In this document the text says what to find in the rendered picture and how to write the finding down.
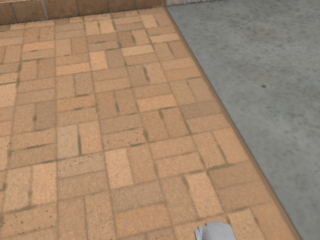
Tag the robot right thigh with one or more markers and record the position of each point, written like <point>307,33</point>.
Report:
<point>214,230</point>

